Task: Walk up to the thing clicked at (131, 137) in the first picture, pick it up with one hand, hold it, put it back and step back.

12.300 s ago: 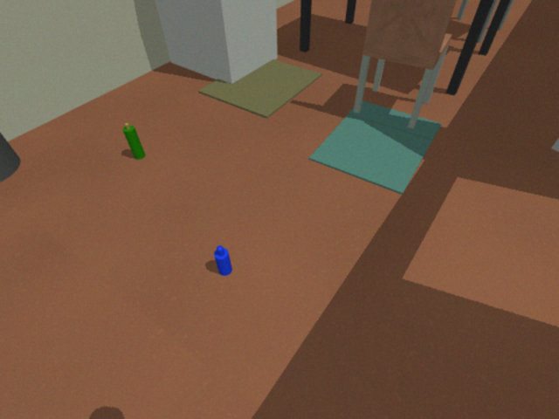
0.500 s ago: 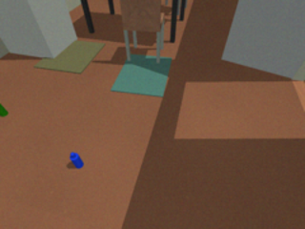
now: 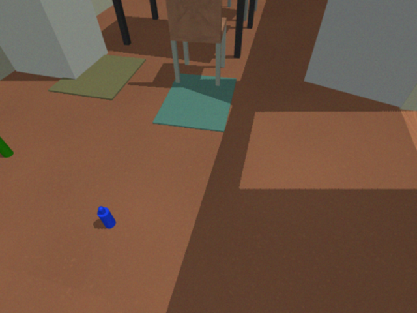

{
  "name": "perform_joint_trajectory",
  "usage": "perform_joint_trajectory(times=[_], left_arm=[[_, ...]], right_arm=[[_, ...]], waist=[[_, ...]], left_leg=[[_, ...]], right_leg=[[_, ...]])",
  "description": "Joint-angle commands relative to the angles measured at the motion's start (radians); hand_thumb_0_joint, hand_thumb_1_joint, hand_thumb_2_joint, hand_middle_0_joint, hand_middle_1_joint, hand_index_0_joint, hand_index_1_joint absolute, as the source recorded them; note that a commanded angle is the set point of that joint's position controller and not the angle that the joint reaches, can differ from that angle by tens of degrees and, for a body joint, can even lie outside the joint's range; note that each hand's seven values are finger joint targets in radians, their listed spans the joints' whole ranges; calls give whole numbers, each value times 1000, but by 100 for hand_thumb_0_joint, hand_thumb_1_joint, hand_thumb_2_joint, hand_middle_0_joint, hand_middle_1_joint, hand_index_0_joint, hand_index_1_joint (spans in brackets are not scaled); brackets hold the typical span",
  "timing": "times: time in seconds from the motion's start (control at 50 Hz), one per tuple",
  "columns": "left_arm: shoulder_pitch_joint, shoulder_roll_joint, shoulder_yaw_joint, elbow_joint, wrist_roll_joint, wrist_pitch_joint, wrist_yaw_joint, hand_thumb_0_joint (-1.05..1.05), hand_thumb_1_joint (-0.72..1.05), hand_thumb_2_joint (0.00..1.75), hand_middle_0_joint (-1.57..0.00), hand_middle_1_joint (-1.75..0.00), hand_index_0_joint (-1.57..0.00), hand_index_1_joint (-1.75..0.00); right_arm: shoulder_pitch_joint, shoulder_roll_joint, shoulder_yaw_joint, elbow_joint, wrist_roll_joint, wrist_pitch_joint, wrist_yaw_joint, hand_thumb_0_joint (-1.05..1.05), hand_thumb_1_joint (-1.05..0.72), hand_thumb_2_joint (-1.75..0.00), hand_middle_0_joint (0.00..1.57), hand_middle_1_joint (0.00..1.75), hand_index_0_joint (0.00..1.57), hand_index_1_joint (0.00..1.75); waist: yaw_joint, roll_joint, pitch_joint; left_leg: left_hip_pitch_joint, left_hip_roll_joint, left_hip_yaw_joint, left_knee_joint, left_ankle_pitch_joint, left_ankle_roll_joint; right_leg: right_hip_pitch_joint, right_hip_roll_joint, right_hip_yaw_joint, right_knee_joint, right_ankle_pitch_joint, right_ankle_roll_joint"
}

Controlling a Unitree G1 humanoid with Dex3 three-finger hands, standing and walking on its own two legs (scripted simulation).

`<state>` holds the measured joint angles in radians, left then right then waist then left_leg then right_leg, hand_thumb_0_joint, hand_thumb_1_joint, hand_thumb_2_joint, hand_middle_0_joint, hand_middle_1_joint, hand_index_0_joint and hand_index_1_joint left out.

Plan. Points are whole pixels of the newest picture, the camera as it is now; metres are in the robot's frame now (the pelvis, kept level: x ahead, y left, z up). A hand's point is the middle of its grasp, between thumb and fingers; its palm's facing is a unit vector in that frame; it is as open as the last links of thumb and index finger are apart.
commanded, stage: stand
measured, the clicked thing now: out of the picture +1.28 +1.40 -0.67
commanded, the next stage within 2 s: walk up in 0.10 s
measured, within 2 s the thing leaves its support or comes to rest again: neither
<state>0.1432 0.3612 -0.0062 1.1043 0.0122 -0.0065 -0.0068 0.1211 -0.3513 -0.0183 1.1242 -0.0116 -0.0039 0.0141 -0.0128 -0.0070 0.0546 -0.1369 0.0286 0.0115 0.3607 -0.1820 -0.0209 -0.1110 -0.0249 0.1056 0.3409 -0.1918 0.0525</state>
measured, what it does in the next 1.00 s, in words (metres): walks ahead: right foot, then left foot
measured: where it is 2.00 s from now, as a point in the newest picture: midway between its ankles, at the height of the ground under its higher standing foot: (217, 204)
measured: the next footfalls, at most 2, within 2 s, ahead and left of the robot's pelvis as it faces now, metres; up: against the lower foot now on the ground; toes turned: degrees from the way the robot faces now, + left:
right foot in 0.34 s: +0.12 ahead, -0.17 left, +0.00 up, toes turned -7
left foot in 0.80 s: +0.39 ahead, +0.10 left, +0.00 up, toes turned +5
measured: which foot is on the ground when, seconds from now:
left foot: down 0.00-0.36, up 0.38-0.78, down 0.80-1.00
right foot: down 0.00-0.14, up 0.16-0.32, down 0.34-0.84, up 0.86-1.00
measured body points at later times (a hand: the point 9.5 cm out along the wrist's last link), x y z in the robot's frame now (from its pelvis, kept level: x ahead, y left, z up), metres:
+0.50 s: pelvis +0.08 -0.06 -0.01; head +0.06 -0.09 +0.44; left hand +0.10 +0.28 -0.10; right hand +0.14 -0.40 -0.14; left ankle +0.09 +0.07 -0.68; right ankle +0.08 -0.17 -0.75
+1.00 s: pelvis +0.34 -0.02 -0.01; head +0.37 -0.01 +0.44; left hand +0.42 +0.29 -0.13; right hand +0.41 -0.34 -0.11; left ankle +0.35 +0.10 -0.75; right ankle +0.28 -0.18 -0.66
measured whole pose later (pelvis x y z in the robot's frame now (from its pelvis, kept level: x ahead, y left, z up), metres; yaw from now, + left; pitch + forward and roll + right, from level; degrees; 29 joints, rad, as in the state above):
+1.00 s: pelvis +0.34 -0.02 -0.01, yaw +1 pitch -2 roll +0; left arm 0.23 0.42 0.03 0.91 -0.02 -0.06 -0.04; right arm 0.26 -0.37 -0.06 0.86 -0.01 -0.08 0.05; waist -0.03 -0.03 0.09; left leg -0.22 0.05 0.06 0.50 -0.26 0.01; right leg -0.40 -0.01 0.07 1.15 -0.38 -0.04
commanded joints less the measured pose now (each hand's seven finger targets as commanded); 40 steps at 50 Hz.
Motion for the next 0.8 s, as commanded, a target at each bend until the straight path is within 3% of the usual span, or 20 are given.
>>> perform_joint_trajectory(times=[0.0,0.06,0.08,0.1,0.12,0.14,0.16,0.22,0.28,0.3,0.32,0.34,0.36,0.38,0.4,0.48,0.64,0.72,0.74,0.78], left_arm=[[-30,209,46,-54,-1,-20,17,0,90,90,-20,-30,-20,-30],[-24,211,43,-53,-3,-23,17,0,90,90,-20,-30,-20,-30],[2,300,103,-111,15,-34,-15,0,90,90,-20,-30,-20,-30],[-38,283,103,-118,23,-32,-28,0,90,90,-20,-30,-20,-30],[-75,262,106,-130,24,-27,-37,0,90,90,-20,-30,-20,-30],[-95,267,107,-159,29,-25,-42,0,90,90,-20,-30,-20,-30],[-103,259,108,-171,24,-32,-44,0,90,90,-20,-30,-20,-30],[-52,258,112,-164,14,-51,-68,0,90,90,-20,-30,-20,-30],[166,245,132,-110,11,-50,-72,0,90,90,-20,-30,-20,-30],[303,262,148,-58,11,-52,-61,0,90,90,-20,-30,-20,-30],[434,313,170,-14,13,-57,-47,0,90,90,-20,-30,-20,-30],[490,372,190,-22,29,-57,-30,0,90,90,-20,-30,-20,-30],[317,396,187,-111,42,-64,-18,0,90,90,-20,-30,-20,-30],[153,409,174,-170,32,-68,-16,0,90,90,-20,-30,-20,-30],[93,417,167,-197,22,-80,-18,0,90,90,-20,-30,-20,-30],[30,321,147,-207,1,-106,-16,0,90,90,-20,-30,-20,-30],[122,339,166,-215,9,-116,-14,0,90,90,-20,-30,-20,-30],[161,335,155,-218,6,-102,-18,0,90,90,-20,-30,-20,-30],[163,332,149,-221,3,-99,-18,0,90,90,-20,-30,-20,-30],[144,317,137,-235,-5,-92,-15,0,90,90,-20,-30,-20,-30]], right_arm=[[-31,-217,-44,-55,4,-19,-12,0,-90,-90,20,30,20,30],[-33,-219,-43,-55,6,-21,-10,0,-90,-90,20,30,20,30],[36,-314,-108,-118,-12,-38,16,0,-90,-90,20,30,20,30],[68,-340,-125,-97,-23,-39,26,0,-90,-90,20,30,20,30],[69,-358,-139,-103,-25,-38,27,0,-90,-90,20,30,20,30],[65,-377,-149,-127,-22,-43,28,0,-90,-90,20,30,20,30],[67,-367,-150,-139,-25,-51,30,0,-90,-90,20,30,20,30],[28,-322,-142,-173,-33,-58,34,0,-90,-90,20,30,20,30],[-94,-320,-149,-222,-28,-44,43,0,-90,-90,20,30,20,30],[-149,-298,-144,-238,-34,-35,41,0,-90,-90,20,30,20,30],[-146,-235,-127,-251,-44,-28,34,0,-90,-90,20,30,20,30],[-119,-154,-95,-268,-38,-21,36,0,-90,-90,20,30,20,30],[-97,-159,-96,-286,-14,-10,34,0,-90,-90,20,30,20,30],[-44,-240,-113,-272,-5,-11,37,0,-90,-90,20,30,20,30],[-12,-288,-123,-248,-1,-18,43,0,-90,-90,20,30,20,30],[146,-278,-120,-165,8,-22,60,0,-90,-90,20,30,20,30],[-4,-247,-106,-276,-14,-31,90,0,-90,-90,20,30,20,30],[-65,-236,-106,-306,-22,-42,90,0,-90,-90,20,30,20,30],[-45,-233,-110,-301,-24,-45,84,0,-90,-90,20,30,20,30],[144,-256,-132,-247,-30,-53,69,0,-90,-90,20,30,20,30]], waist=[[4,14,-58],[2,6,-54],[-7,32,-174],[-27,97,-94],[-41,195,-15],[-51,217,46],[-45,160,87],[-12,148,24],[103,204,-48],[177,129,-73],[233,-57,-112],[261,-288,-52],[180,-212,17],[98,-125,74],[57,-112,123],[-20,-114,106],[41,-70,111],[70,-61,57],[63,-53,43],[-36,56,-44]], left_leg=[[26,100,-81,-78,36,45],[37,96,-81,-70,51,41],[98,88,-116,-21,-489,109],[108,132,-179,-84,-666,132],[71,233,-285,-195,-731,170],[45,354,-389,-273,-686,233],[47,394,-416,-277,-606,261],[58,276,-249,-220,-458,226],[-124,187,-83,-75,-468,169],[-284,132,-15,80,-530,142],[-502,48,56,348,-571,112],[-671,-94,23,665,-569,74],[-688,-102,-141,805,-409,33],[-594,-38,-200,778,-287,40],[-574,1,-193,778,-228,49],[-459,21,-179,695,-10,25],[-476,77,-114,353,33,5],[-345,68,27,219,17,39],[-293,52,50,201,11,51],[-31,-28,112,123,22,92]], right_leg=[[-30,-80,27,-44,111,-67],[-44,-81,28,-47,113,-64],[-91,-15,20,57,-387,-102],[-269,5,-20,155,-472,-95],[-367,36,-95,344,-370,-72],[-465,6,-91,479,-308,-58],[-502,-33,-61,463,-294,-57],[-385,-53,-82,357,-292,-64],[-22,-25,-174,167,-120,-71],[180,5,-208,142,-47,-67],[394,6,-153,111,-127,-76],[339,-153,125,-34,-414,-68],[131,-349,449,-238,-727,-102],[-24,-402,541,-335,-806,-147],[-78,-376,517,-358,-818,-176],[-85,-215,110,-271,-420,-124],[62,-238,-45,-219,-204,-215],[117,-239,-127,-92,137,-215],[119,-243,-134,-36,234,-214],[53,-177,-218,271,443,-188]])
